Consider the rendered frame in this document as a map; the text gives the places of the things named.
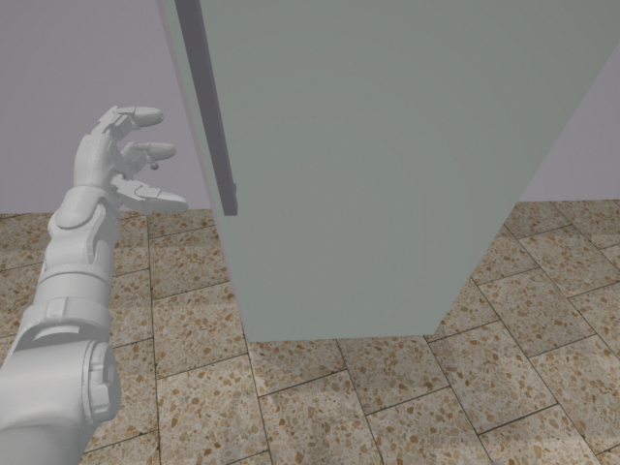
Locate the handle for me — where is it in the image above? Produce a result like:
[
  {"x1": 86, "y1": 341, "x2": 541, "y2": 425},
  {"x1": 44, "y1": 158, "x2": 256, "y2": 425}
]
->
[{"x1": 174, "y1": 0, "x2": 238, "y2": 216}]

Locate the left robot hand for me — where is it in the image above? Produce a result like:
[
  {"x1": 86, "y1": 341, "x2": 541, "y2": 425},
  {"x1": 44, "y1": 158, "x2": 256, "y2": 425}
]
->
[{"x1": 74, "y1": 106, "x2": 189, "y2": 216}]

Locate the robot left forearm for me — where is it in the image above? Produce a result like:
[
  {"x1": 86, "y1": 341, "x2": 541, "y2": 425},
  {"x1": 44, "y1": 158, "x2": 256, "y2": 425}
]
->
[{"x1": 0, "y1": 186, "x2": 120, "y2": 377}]

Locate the fridge door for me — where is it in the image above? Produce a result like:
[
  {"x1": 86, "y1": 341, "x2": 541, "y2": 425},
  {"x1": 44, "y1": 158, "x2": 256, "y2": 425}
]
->
[{"x1": 163, "y1": 0, "x2": 620, "y2": 342}]

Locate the robot left upper arm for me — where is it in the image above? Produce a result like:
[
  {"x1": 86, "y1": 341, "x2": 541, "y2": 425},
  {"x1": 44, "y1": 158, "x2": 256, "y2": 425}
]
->
[{"x1": 0, "y1": 339, "x2": 122, "y2": 465}]

